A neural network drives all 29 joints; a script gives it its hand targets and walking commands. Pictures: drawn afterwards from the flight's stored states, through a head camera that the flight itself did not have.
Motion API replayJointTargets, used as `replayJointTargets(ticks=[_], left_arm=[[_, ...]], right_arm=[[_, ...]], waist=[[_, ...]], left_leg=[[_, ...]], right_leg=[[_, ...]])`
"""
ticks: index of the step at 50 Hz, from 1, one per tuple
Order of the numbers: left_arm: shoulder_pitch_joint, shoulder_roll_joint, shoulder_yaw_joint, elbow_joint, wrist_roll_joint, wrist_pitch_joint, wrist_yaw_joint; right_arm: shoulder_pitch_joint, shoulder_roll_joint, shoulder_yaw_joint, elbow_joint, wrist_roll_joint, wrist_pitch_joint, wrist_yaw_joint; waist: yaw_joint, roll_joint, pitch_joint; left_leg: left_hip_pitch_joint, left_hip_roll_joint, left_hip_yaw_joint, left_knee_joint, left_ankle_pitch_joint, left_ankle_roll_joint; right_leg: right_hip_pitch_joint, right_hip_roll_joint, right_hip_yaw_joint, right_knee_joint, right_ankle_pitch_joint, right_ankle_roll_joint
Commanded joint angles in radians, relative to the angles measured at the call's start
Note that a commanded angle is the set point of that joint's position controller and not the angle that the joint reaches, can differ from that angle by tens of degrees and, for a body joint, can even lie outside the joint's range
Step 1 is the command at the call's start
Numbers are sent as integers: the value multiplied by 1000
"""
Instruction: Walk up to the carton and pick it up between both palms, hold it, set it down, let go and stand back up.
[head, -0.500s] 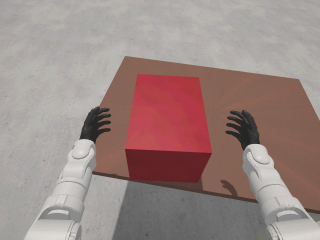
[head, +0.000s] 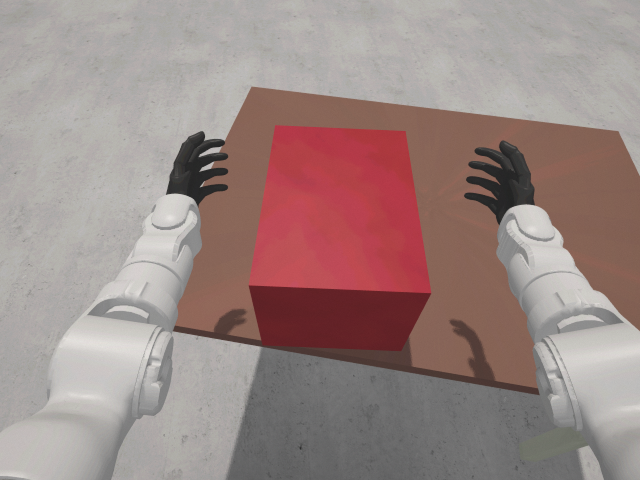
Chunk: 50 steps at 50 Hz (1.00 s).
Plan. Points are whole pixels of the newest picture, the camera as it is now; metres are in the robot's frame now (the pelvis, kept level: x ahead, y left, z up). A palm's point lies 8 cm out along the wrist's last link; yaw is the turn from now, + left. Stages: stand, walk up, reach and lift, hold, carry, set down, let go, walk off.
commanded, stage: reach and lift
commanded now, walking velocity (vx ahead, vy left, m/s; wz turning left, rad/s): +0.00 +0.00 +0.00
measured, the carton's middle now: (336, 234) +0.50 +0.01 -0.05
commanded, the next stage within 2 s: none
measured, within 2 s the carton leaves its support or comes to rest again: neither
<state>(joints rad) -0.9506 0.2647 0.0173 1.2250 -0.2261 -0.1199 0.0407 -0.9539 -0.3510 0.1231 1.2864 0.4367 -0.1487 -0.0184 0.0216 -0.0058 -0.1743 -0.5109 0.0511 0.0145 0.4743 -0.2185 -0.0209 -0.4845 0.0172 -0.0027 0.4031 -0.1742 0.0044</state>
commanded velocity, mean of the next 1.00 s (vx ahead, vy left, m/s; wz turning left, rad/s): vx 0.00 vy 0.00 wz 0.00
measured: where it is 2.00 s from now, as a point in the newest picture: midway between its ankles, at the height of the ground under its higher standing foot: outside the picture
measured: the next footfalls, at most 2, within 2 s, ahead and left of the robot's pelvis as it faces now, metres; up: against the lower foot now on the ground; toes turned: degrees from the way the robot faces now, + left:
none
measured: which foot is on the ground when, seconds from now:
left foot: down 0.00-1.00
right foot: down 0.00-1.00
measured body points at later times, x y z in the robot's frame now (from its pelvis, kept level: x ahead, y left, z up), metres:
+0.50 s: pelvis -0.01 +0.00 -0.02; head +0.10 +0.00 +0.42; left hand +0.46 +0.20 +0.03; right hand +0.47 -0.20 +0.05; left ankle -0.01 +0.13 -0.74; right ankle +0.00 -0.12 -0.74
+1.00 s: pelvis -0.02 +0.00 -0.03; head +0.12 +0.00 +0.40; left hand +0.46 +0.17 +0.01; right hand +0.47 -0.18 +0.02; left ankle -0.01 +0.13 -0.74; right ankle +0.00 -0.12 -0.74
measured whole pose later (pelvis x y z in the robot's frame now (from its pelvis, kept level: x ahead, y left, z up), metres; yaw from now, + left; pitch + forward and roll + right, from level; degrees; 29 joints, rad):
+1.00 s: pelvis -0.02 +0.00 -0.03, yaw -1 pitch +30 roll -1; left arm -1.08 0.20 0.10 1.50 -0.16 -0.43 0.05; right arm -1.07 -0.23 0.00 1.40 0.25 -0.36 -0.06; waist 0.02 0.01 -0.26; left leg -0.92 0.05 0.02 0.64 -0.24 -0.02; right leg -0.91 0.02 0.00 0.59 -0.20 0.01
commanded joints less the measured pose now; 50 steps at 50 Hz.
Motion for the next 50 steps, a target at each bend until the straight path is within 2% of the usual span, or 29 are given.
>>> replayJointTargets(ticks=[1,3,4,5,6,7,9,13,14,15,18,19,23,24,25,26,27,29,31,32,37,38,39,40,41,42,45,49,50], left_arm=[[-430,156,-2,-57,-10,-50,-2],[-472,143,-29,-24,-33,-48,-18],[-470,159,-26,-10,-32,-51,-15],[-489,150,-24,-24,-42,-57,-13],[-509,145,-47,-10,-48,-64,-15],[-532,161,-34,0,-47,-78,-17],[-503,164,-52,23,-44,-88,-24],[-511,147,-68,113,-71,-134,-37],[-476,152,-63,117,-57,-151,-36],[-484,146,-61,149,-56,-162,-36],[-526,165,-57,122,-64,-201,-28],[-502,149,-50,119,-58,-223,-27],[-470,141,-24,189,-26,-278,-32],[-473,142,-24,142,-23,-294,-28],[-515,140,-30,164,-31,-303,-23],[-506,135,-20,168,-18,-314,-15],[-530,155,-16,141,-29,-326,-8],[-530,139,-6,142,-19,-341,2],[-540,148,18,164,-11,-347,2],[-488,103,10,191,-11,-345,0],[-515,95,-28,184,-44,-354,-2],[-539,95,-18,195,-46,-349,0],[-504,88,-15,173,-50,-355,5],[-525,86,-14,195,-40,-360,2],[-510,64,-17,200,-13,-358,2],[-482,74,2,186,-7,-356,-4],[-490,60,34,189,34,-343,-3],[-491,39,103,158,102,-341,6],[-505,24,93,124,109,-337,14]], right_arm=[[-397,-186,-8,-20,30,-37,4],[-428,-197,11,5,36,-30,9],[-441,-194,5,13,50,-30,14],[-448,-193,27,-4,35,-33,19],[-478,-188,34,2,49,-31,23],[-494,-177,37,-75,45,-37,24],[-461,-164,49,-24,54,-40,28],[-496,-148,51,2,21,-60,21],[-467,-154,18,50,20,-71,25],[-451,-127,49,43,29,-78,27],[-480,-137,17,26,20,-120,26],[-459,-116,16,16,2,-132,25],[-440,-104,-16,36,-51,-179,7],[-440,-93,-17,3,-55,-191,5],[-468,-102,-34,21,-75,-203,-2],[-440,-93,-56,29,-87,-208,-4],[-466,-116,-84,18,-99,-219,-1],[-481,-120,-71,11,-88,-242,-12],[-476,-107,-78,44,-80,-247,-16],[-454,-80,-43,101,-70,-249,-14],[-471,-68,-41,49,-81,-246,-9],[-504,-69,-44,29,-82,-243,-8],[-513,-59,-48,2,-84,-247,-7],[-501,-23,-38,0,-85,-245,-10],[-485,-28,-52,22,-88,-237,-13],[-462,-21,-31,12,-97,-239,-12],[-459,-24,-85,-1,-146,-250,-28],[-467,9,-140,-5,-202,-245,-48],[-484,-10,-157,15,-204,-241,-50]], waist=[[-8,34,-566],[-12,4,-531],[-7,29,-575],[0,-16,-587],[13,-6,-609],[16,-24,-636],[7,-9,-637],[-1,-26,-603],[-5,29,-608],[8,-17,-604],[-8,21,-687],[11,9,-717],[-10,-2,-723],[8,12,-751],[-18,17,-761],[-8,32,-778],[-25,39,-836],[-6,23,-897],[-30,53,-910],[-6,29,-879],[-7,-2,-859],[-23,2,-887],[-1,-16,-911],[11,-30,-910],[-7,2,-875],[24,-7,-865],[-17,-25,-854],[-20,-14,-839],[-15,31,-832]], left_leg=[[301,-39,13,58,462,-49],[277,-33,1,55,409,-34],[302,-33,-2,66,420,-41],[291,-30,1,61,416,-32],[254,-29,11,54,391,-31],[220,-35,19,68,385,-26],[186,-41,21,74,404,-34],[128,-29,26,65,317,-19],[133,-29,24,61,322,-24],[124,-25,25,63,351,-20],[148,-30,24,111,439,-45],[130,-24,38,121,430,-45],[22,-31,36,134,357,-42],[44,-32,42,121,384,-39],[11,-30,43,138,351,-45],[9,-33,48,142,370,-49],[35,-29,44,155,385,-58],[32,-27,47,183,419,-66],[33,-40,45,206,462,-67],[29,-25,44,213,465,-64],[-25,-18,38,202,351,-51],[-46,-23,35,216,344,-55],[-28,-23,38,222,364,-46],[-72,-29,52,220,350,-32],[-79,-34,52,200,364,-38],[-44,-28,45,189,398,-32],[-27,-36,49,197,398,-39],[-3,-39,59,165,386,-39],[40,-36,53,154,395,-42]], right_leg=[[135,27,-34,34,392,5],[116,23,-25,24,356,13],[75,19,-34,38,344,10],[88,31,-33,38,340,18],[89,24,-27,32,329,13],[104,23,-19,42,348,25],[133,16,-21,72,397,21],[112,9,-13,73,326,29],[79,9,-18,78,323,21],[62,13,-22,86,334,23],[11,22,-40,115,363,17],[28,16,-41,114,380,15],[40,6,-29,151,381,36],[65,6,-26,158,416,30],[38,7,-38,155,376,27],[34,11,-38,174,386,34],[13,12,-50,178,380,24],[-6,16,-46,191,429,26],[-12,15,-45,209,456,26],[-32,14,-47,203,420,30],[-95,27,-38,197,296,30],[-65,22,-48,206,309,32],[-70,26,-35,219,321,32],[-37,13,-41,219,359,33],[-9,13,-32,221,377,38],[-4,6,-37,223,413,38],[-23,14,-40,208,405,53],[22,11,-30,185,416,48],[9,11,-26,167,427,39]])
